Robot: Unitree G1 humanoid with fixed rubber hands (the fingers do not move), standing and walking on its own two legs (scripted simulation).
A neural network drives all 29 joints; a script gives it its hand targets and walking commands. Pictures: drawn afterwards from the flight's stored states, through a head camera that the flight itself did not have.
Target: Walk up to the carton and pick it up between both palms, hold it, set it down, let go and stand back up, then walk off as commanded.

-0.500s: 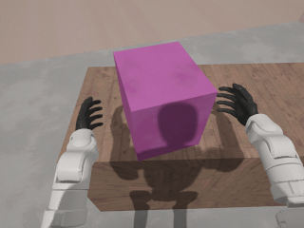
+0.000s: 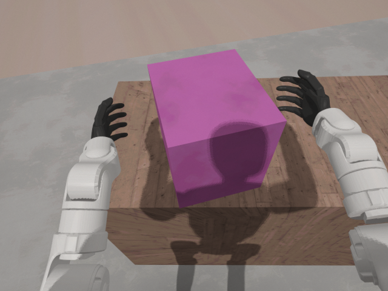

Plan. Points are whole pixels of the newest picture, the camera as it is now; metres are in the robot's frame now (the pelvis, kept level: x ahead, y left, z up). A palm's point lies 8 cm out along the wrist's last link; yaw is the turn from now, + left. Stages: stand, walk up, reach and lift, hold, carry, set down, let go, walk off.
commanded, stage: reach and lift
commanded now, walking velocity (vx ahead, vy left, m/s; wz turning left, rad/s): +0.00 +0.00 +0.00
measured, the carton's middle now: (206, 129) +0.47 +0.03 +0.03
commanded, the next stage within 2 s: none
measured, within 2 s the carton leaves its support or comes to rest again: neither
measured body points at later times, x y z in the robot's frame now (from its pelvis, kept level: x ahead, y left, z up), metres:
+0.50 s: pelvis +0.00 +0.00 +0.00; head +0.03 -0.02 +0.45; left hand +0.39 +0.24 +0.14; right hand +0.48 -0.16 +0.17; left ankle +0.03 +0.12 -0.74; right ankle -0.02 -0.11 -0.74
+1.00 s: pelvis +0.01 +0.00 +0.00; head +0.08 -0.02 +0.44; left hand +0.41 +0.24 +0.07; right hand +0.50 -0.15 +0.09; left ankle +0.03 +0.12 -0.74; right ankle -0.02 -0.11 -0.74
